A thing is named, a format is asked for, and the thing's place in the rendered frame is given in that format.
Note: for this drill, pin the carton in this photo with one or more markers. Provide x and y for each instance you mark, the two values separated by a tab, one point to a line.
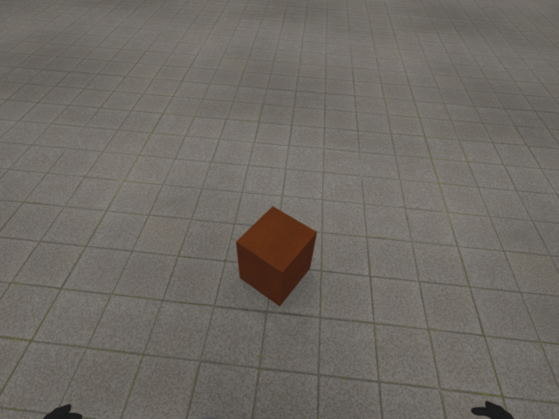
275	254

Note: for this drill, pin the robot right hand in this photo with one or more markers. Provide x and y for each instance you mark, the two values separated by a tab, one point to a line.
492	411

